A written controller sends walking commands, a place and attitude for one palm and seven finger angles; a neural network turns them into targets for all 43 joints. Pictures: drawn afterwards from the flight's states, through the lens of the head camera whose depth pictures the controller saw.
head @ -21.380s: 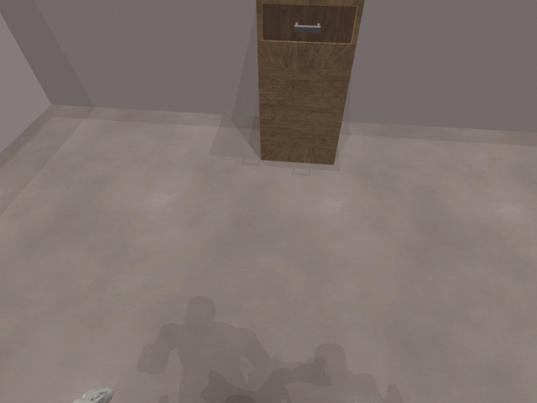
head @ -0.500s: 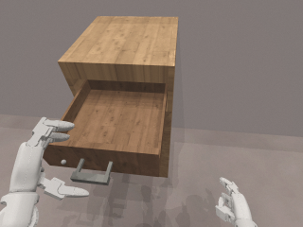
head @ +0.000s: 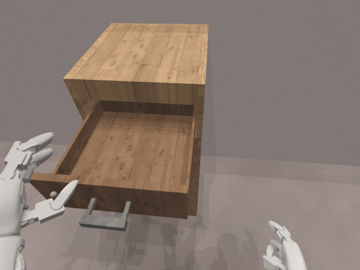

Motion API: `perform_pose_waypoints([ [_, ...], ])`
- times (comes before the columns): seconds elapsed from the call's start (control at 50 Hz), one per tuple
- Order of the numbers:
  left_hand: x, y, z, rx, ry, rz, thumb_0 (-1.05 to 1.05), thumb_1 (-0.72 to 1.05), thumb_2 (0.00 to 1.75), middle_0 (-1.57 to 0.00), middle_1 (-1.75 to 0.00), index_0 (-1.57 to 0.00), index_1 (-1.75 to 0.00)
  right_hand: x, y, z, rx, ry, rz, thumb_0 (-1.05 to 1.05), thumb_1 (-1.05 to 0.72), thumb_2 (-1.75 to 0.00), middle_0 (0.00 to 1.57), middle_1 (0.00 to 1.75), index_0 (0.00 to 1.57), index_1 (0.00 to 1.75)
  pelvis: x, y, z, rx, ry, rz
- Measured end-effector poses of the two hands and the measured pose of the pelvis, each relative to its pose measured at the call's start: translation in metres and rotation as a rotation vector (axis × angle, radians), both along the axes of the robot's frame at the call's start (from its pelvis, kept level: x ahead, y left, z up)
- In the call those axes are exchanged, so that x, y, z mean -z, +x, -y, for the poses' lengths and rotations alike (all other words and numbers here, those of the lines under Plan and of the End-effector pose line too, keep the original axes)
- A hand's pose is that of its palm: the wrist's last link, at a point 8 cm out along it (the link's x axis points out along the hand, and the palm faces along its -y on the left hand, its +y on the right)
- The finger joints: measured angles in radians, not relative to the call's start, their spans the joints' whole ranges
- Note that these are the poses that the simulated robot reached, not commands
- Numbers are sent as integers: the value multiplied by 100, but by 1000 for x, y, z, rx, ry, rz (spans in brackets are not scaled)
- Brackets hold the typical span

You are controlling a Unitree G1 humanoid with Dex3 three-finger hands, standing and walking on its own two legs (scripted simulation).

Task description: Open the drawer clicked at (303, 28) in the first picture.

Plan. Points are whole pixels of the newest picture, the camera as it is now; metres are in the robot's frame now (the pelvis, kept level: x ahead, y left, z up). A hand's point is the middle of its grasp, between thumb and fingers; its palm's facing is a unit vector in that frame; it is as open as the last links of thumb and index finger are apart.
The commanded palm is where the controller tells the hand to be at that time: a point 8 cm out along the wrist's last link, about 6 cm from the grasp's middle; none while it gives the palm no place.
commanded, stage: draw the hand back to the body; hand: left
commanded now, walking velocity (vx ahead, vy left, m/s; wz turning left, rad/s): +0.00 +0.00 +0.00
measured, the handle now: (107, 213) +0.23 +0.22 -0.02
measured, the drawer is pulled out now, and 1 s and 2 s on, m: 0.30 0.30 0.30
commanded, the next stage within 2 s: step back with the hand held close in 0.34 s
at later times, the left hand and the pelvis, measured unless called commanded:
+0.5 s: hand (45, 201) +0.17 +0.24 +0.16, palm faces +0.42 -0.81 -0.42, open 7.4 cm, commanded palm +0.12 +0.28 +0.17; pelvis -0.01 +0.00 +0.00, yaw +1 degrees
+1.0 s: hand (24, 239) +0.12 +0.25 +0.15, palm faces +0.40 -0.79 -0.47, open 7.4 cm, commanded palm +0.05 +0.29 +0.17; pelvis -0.07 +0.01 -0.02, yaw +1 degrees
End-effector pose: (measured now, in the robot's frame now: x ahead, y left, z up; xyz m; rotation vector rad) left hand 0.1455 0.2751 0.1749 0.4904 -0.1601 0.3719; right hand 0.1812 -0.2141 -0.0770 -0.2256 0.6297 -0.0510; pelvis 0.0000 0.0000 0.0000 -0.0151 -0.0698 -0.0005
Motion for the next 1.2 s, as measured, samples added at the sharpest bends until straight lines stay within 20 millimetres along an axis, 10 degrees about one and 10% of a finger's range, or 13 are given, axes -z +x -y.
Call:
perform_pose_waypoints([
  [0.28, 2, -11, -5, -42, -24, 3, 1, 79, 86, -22, -37, -22, -36, -3, 3, -11, -36, 13, 19, 1, -90, -90, 20, 30, 20, 30, 0, -6, 1, -11, 2, 9],
  [0.58, -2, -13, -5, -3, 31, 5, 1, 88, 90, -21, -30, -21, -30, -2, -14, 2, 15, -6, -19, 1, -90, -90, 20, 30, 20, 30, 1, -18, 0, -7, -4, -54],
  [0.78, 7, -21, -8, 76, 82, -62, 1, 89, 90, -21, -30, -22, -30, -2, -45, 17, 125, -60, -54, 1, -90, -90, 20, 30, 20, 30, 6, -37, -13, -3, 10, -93],
  [1.2, 8, -102, -4, 31, 18, 174, 1, 88, 90, -21, -30, -21, -30, 13, -128, 9, 64, -59, -55, 1, -90, -89, 20, 30, 21, 30, 24, -104, -5, -31, 16, -55],
])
